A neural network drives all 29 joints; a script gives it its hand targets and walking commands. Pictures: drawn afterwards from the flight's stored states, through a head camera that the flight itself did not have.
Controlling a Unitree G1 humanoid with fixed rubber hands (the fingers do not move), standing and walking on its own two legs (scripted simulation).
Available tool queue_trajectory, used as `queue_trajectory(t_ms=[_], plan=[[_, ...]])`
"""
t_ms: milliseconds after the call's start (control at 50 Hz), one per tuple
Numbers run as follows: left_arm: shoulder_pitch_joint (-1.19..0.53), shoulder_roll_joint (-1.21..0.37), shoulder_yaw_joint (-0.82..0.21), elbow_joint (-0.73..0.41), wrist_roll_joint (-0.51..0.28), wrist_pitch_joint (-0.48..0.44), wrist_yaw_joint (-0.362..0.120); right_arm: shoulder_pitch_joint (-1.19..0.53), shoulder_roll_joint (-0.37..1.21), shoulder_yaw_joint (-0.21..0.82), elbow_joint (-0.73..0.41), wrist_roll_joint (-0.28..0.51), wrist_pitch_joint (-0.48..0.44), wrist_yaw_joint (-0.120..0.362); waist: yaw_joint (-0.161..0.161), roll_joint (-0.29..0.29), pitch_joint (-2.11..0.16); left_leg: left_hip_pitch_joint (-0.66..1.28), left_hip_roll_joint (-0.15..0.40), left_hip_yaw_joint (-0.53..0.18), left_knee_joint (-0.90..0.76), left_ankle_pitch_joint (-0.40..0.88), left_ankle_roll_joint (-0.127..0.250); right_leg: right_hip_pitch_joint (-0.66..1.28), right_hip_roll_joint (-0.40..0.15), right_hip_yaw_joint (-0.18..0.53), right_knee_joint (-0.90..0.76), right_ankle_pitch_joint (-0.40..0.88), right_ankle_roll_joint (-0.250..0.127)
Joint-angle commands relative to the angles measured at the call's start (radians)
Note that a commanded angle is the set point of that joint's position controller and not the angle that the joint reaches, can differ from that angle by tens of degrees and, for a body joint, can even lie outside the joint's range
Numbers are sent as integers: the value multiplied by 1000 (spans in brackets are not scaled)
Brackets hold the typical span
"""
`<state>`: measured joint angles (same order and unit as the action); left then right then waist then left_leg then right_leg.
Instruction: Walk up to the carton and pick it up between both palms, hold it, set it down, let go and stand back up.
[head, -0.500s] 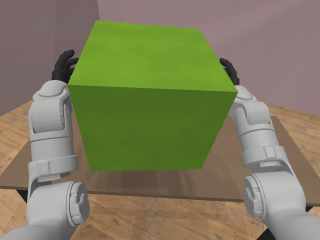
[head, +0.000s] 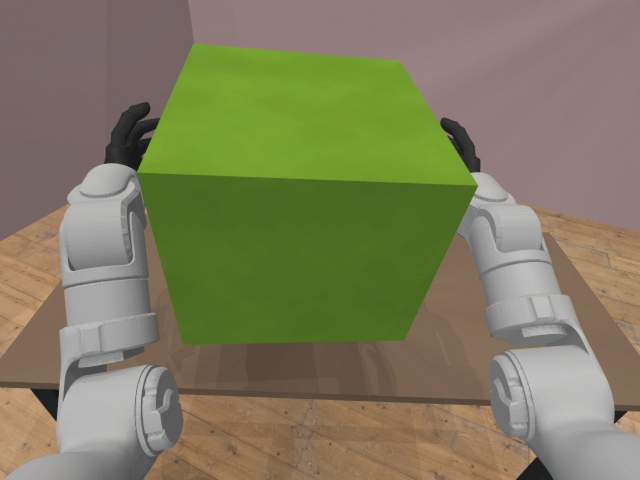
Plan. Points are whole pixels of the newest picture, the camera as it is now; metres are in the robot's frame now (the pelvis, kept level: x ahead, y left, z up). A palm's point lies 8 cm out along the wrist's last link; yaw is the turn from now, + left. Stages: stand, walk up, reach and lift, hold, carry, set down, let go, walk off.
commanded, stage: hold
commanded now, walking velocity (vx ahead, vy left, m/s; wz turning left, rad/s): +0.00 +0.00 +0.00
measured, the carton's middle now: (299, 192) +0.42 +0.01 +0.20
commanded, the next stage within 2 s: set down in 1.30 s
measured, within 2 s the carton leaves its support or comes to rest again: neither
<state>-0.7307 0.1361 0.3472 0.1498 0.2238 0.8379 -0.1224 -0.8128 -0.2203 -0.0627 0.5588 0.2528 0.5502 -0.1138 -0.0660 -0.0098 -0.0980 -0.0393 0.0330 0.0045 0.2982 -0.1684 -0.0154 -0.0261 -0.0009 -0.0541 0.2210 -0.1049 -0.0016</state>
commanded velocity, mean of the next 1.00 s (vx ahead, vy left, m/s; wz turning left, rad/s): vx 0.00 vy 0.00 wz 0.00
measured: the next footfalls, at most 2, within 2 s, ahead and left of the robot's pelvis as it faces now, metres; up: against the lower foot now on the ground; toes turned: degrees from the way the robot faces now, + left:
none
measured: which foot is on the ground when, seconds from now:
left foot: down 0.00-1.00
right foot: down 0.00-1.00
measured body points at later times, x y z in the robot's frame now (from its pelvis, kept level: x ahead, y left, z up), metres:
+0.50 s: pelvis +0.00 +0.00 +0.00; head -0.07 +0.01 +0.44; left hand +0.37 +0.20 +0.27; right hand +0.38 -0.18 +0.25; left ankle +0.00 +0.13 -0.75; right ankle +0.02 -0.12 -0.75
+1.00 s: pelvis +0.00 +0.00 +0.00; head -0.07 +0.01 +0.44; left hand +0.37 +0.20 +0.26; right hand +0.38 -0.19 +0.25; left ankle +0.00 +0.13 -0.75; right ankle +0.02 -0.12 -0.75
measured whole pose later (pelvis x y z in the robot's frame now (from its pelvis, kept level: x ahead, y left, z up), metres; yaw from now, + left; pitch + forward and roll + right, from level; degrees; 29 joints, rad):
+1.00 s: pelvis +0.00 +0.00 +0.00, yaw +0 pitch -5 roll -1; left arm -0.71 0.14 0.34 0.12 0.22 0.84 -0.13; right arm -0.80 -0.21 -0.07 0.53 0.25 0.55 -0.12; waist -0.07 -0.02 -0.10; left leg -0.04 0.03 0.00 0.30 -0.17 -0.02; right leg -0.03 0.00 -0.06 0.22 -0.11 0.00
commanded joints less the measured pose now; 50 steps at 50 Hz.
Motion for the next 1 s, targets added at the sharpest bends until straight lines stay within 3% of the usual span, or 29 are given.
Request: queue_trajectory(t_ms=[0,40,60,120,180,220,240,260,280,380,440,480,520,540,560,660,700,720,760,860,960,980], plan=[[-574,-470,-385,-86,-175,-41,-133,-748,527,284,-316,143,-59,137,12,3,-267,-55,-75,20,-31,214,0,171,55,34,14,164,4],[-576,-474,-411,-111,-191,-48,-126,-734,520,287,-323,147,-61,129,-5,25,-288,-33,-72,14,-16,247,-14,171,61,30,16,175,1],[-604,-482,-408,-118,-190,-49,-125,-755,520,284,-327,145,-60,128,2,13,-299,-27,-70,12,-20,244,-13,164,65,25,14,162,1],[-597,-478,-430,-142,-187,-42,-128,-696,517,263,-276,136,-52,134,-27,66,-275,-25,-68,13,-33,192,-21,147,61,31,4,105,-8],[-613,-476,-418,-121,-183,-43,-126,-717,505,245,-262,128,-50,140,-23,76,-250,-49,-59,11,-45,168,-17,128,60,26,0,74,-10],[-601,-478,-416,-103,-190,-47,-125,-734,510,250,-295,120,-54,139,-24,52,-280,-58,-64,7,-44,168,-14,148,56,32,4,97,-7],[-592,-483,-404,-83,-181,-49,-127,-751,521,259,-321,119,-58,137,-8,35,-280,-59,-71,14,-42,179,-4,160,55,25,7,113,0],[-585,-467,-393,-56,-182,-50,-128,-736,509,253,-265,111,-51,135,-14,21,-245,-76,-69,9,-46,147,-4,153,50,31,4,95,0],[-572,-464,-371,-27,-168,-48,-134,-738,518,251,-259,104,-53,136,1,14,-221,-90,-67,13,-56,111,2,149,45,28,-4,62,0],[-614,-486,-393,-66,-182,-60,-129,-772,547,268,-295,121,-64,142,13,21,-285,-83,-68,16,-46,149,4,155,54,40,7,84,2],[-596,-475,-378,-76,-174,-57,-131,-754,535,277,-295,127,-64,136,7,1,-305,-39,-65,12,-23,218,3,178,59,25,15,148,9],[-568,-472,-397,-85,-176,-52,-133,-705,513,266,-285,126,-59,131,-6,24,-299,-31,-65,13,-26,219,-4,170,55,31,11,155,4],[-548,-463,-367,-41,-169,-42,-137,-727,502,262,-279,119,-57,126,-4,7,-243,-41,-72,13,-36,173,2,157,57,34,-2,118,0],[-561,-477,-375,-72,-173,-47,-139,-720,515,261,-294,126,-59,126,0,10,-251,-54,-68,13,-36,192,-1,166,53,31,4,131,-1],[-559,-480,-401,-90,-175,-44,-138,-726,513,274,-310,127,-62,129,-14,24,-292,-33,-65,14,-24,224,-8,178,62,30,9,146,-4],[-581,-493,-433,-133,-181,-49,-127,-692,501,250,-277,123,-62,138,-27,79,-251,-31,-61,7,-24,235,-27,140,58,29,11,135,-17],[-600,-492,-436,-161,-186,-49,-122,-721,511,264,-316,135,-65,139,-21,77,-275,-23,-64,11,-23,234,-28,145,65,23,14,138,-7],[-581,-476,-415,-105,-178,-43,-124,-740,509,267,-307,129,-60,138,-12,49,-262,-41,-64,9,-28,212,-17,153,62,26,8,133,-5],[-557,-466,-393,-112,-172,-41,-129,-714,516,282,-305,138,-57,133,-8,30,-257,-61,-70,15,-32,201,-4,169,54,35,11,157,4],[-525,-467,-399,-126,-178,-43,-133,-713,517,303,-374,146,-57,124,1,-6,-306,-36,-78,15,-15,259,0,190,62,35,20,206,10],[-573,-465,-394,-113,-178,-41,-140,-696,514,272,-297,133,-51,130,-13,23,-231,-54,-72,17,-41,183,-7,158,59,34,0,121,-3],[-573,-463,-384,-100,-173,-39,-141,-733,509,271,-323,128,-54,132,-3,11,-255,-57,-69,16,-42,173,0,159,59,29,1,107,1]])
